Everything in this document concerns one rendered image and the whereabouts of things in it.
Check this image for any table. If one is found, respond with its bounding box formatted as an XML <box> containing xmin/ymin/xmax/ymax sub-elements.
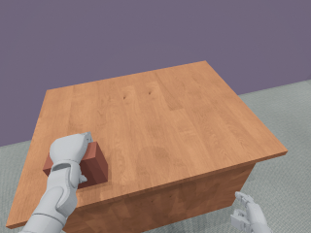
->
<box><xmin>6</xmin><ymin>60</ymin><xmax>288</xmax><ymax>233</ymax></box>

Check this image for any right robot forearm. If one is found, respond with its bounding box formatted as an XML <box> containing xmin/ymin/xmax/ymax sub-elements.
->
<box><xmin>249</xmin><ymin>223</ymin><xmax>273</xmax><ymax>233</ymax></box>

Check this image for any left robot forearm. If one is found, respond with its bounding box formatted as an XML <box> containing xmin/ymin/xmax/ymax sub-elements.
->
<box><xmin>18</xmin><ymin>159</ymin><xmax>81</xmax><ymax>233</ymax></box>

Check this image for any sponge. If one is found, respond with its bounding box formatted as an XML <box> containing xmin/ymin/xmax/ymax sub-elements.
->
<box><xmin>43</xmin><ymin>141</ymin><xmax>109</xmax><ymax>189</ymax></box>

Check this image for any right robot hand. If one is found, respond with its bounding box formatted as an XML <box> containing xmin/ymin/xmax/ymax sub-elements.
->
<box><xmin>230</xmin><ymin>191</ymin><xmax>268</xmax><ymax>233</ymax></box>

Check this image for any left robot hand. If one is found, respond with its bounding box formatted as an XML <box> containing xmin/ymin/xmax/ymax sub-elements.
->
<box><xmin>50</xmin><ymin>131</ymin><xmax>93</xmax><ymax>183</ymax></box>

